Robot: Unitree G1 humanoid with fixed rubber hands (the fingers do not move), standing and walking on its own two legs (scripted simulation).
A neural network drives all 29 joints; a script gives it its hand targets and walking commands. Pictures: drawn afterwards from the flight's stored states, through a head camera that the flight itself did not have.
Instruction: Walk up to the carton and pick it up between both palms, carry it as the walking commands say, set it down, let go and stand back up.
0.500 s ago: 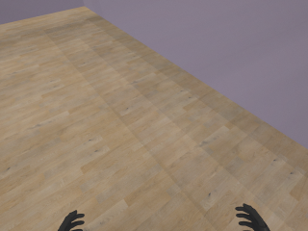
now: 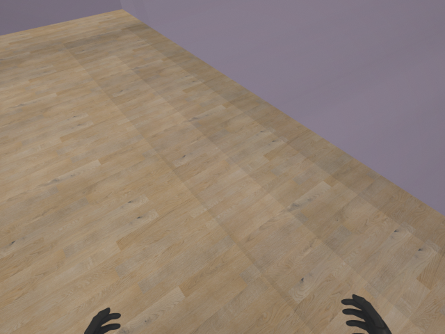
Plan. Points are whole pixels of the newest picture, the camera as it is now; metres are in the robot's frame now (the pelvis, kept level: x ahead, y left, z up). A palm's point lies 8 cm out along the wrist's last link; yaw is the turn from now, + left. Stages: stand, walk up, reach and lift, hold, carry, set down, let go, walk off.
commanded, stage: stand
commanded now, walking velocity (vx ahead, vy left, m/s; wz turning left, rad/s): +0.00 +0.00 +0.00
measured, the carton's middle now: out of the picture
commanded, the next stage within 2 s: walk up in 0.48 s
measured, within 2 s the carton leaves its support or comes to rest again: neither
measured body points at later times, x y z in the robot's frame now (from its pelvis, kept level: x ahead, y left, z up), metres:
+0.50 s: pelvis +0.00 +0.00 +0.00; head +0.01 +0.00 +0.45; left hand +0.14 +0.26 -0.10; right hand +0.16 -0.26 -0.08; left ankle +0.01 +0.13 -0.72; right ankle +0.02 -0.12 -0.72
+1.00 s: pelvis -0.01 +0.03 +0.00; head +0.02 +0.07 +0.44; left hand +0.07 +0.28 -0.14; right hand +0.14 -0.22 -0.09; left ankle -0.02 +0.12 -0.72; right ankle +0.00 -0.12 -0.68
